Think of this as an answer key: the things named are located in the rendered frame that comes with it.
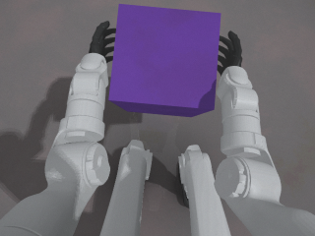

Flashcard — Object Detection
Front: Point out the robot right foot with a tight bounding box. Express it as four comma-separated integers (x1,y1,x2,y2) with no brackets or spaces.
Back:
178,164,190,208

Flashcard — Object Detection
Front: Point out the right robot forearm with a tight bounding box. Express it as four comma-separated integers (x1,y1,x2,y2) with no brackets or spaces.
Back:
216,66,277,171

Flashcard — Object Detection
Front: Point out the carton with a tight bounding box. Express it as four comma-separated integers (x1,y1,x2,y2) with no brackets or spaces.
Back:
108,4,221,117

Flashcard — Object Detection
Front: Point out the robot right upper arm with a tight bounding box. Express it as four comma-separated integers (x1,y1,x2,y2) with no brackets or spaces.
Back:
214,155,315,236

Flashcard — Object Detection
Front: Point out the robot left upper arm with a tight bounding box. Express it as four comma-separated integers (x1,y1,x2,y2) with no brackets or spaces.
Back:
0,141,110,236

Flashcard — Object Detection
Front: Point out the left robot forearm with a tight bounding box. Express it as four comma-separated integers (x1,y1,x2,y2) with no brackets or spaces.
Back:
44,53,109,180

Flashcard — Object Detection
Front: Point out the robot right hand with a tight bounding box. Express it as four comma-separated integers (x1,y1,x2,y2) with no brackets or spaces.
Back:
217,30,243,76

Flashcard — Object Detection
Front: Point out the robot left hand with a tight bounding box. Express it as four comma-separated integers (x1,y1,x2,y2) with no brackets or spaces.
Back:
89,21,116,63

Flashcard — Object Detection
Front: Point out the left robot thigh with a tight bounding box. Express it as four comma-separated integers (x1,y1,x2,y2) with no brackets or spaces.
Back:
99,145,153,236

